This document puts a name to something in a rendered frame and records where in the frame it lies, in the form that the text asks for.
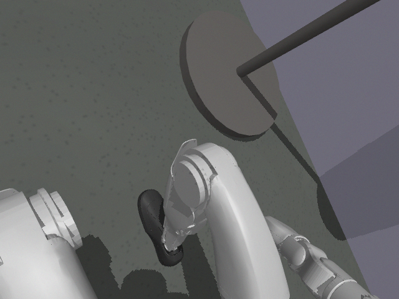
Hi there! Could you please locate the coat stand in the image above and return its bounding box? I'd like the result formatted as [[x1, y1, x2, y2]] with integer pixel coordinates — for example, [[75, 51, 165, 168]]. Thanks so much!
[[180, 0, 380, 138]]

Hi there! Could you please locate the right robot arm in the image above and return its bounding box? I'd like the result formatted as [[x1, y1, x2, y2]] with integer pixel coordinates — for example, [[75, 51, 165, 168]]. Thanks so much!
[[281, 234, 379, 299]]

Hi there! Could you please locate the right robot foot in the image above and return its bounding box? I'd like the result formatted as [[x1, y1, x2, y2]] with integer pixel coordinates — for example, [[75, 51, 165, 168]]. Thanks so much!
[[137, 189, 183, 267]]

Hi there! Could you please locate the right robot hand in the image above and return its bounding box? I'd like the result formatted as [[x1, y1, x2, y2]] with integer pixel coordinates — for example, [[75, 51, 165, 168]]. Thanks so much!
[[264, 216, 298, 257]]

